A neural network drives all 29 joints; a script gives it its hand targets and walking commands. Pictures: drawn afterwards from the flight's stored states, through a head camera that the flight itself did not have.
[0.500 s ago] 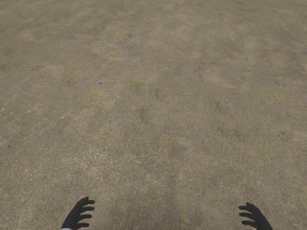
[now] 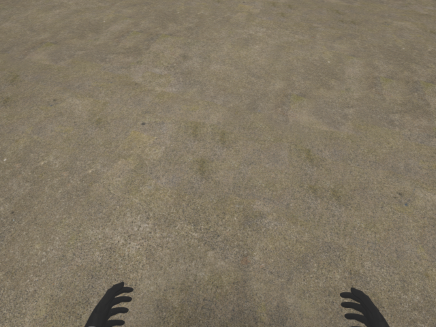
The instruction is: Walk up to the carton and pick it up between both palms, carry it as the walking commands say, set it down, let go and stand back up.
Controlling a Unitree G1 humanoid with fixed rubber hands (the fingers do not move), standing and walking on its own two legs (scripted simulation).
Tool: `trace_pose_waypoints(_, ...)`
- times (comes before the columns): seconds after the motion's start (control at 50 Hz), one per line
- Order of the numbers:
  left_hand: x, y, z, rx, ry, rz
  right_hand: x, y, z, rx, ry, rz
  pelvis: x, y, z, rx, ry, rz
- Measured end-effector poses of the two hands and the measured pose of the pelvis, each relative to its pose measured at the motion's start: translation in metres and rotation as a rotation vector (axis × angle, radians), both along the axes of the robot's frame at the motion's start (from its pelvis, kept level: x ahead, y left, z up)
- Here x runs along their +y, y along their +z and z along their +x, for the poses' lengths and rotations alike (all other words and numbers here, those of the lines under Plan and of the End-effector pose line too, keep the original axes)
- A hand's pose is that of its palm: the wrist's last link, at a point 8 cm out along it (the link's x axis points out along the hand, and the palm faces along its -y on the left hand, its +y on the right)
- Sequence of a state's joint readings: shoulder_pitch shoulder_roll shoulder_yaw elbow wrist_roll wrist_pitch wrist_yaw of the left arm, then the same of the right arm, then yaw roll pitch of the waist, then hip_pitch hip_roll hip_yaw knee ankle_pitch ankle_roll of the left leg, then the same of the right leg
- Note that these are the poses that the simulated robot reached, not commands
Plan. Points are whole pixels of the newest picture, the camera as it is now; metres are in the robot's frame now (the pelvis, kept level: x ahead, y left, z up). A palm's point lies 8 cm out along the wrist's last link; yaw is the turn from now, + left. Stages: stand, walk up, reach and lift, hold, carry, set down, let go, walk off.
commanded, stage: stand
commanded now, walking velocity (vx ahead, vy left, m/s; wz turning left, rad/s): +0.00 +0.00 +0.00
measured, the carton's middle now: out of the picture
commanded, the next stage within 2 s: walk up in 0.26 s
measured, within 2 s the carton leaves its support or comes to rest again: neither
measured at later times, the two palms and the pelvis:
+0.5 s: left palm out of the picture +0.12 +0.24 -0.09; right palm out of the picture +0.13 -0.27 -0.08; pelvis -0.01 +0.00 +0.00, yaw +0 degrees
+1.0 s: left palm out of the picture +0.12 +0.23 -0.10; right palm out of the picture +0.02 -0.27 -0.10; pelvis -0.04 +0.01 +0.00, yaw -14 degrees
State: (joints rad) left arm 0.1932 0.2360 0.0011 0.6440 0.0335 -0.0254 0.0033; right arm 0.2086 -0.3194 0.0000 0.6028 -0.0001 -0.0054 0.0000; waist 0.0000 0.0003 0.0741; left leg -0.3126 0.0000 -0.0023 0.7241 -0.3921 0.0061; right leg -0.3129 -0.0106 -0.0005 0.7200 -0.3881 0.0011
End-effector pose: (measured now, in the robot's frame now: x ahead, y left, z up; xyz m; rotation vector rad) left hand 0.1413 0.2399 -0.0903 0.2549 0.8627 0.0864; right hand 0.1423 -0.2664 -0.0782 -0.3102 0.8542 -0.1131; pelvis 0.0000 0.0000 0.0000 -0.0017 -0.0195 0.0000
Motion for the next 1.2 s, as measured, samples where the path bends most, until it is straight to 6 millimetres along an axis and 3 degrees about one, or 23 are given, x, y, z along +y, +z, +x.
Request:
trace_pose_waypoints(0.5, 0.002, -0.003, -0.021, 0.027, 0.010, -0.003, -0.003, 0.003, -0.015, -0.016, -0.007, -0.005, -0.001, 0.000, -0.015, -0.021, -0.001, -0.001)
trace_pose_waypoints(0.66, -0.009, -0.013, -0.040, 0.139, -0.023, -0.009, -0.009, -0.009, -0.047, 0.071, -0.082, 0.019, -0.008, 0.000, -0.024, -0.026, -0.047, 0.002)
trace_pose_waypoints(0.8, 0.000, -0.019, -0.049, 0.192, -0.064, -0.004, 0.001, -0.015, -0.074, 0.110, -0.128, 0.021, 0.006, -0.001, -0.034, -0.035, -0.092, 0.002)
trace_pose_waypoints(0.96, -0.004, -0.016, -0.030, 0.227, -0.168, 0.021, 0.002, -0.017, -0.109, 0.124, -0.246, 0.042, 0.015, 0.003, -0.037, 0.002, -0.205, 0.017)
trace_pose_waypoints(1.1, -0.029, -0.009, -0.007, 0.192, -0.289, 0.076, -0.003, -0.046, -0.151, 0.144, -0.355, 0.114, 0.007, -0.006, -0.047, -0.004, -0.321, 0.055)
trace_pose_waypoints(1.2, -0.034, -0.008, -0.009, 0.220, -0.341, 0.081, 0.001, -0.041, -0.173, 0.163, -0.407, 0.123, 0.010, 0.001, -0.055, 0.001, -0.373, 0.043)
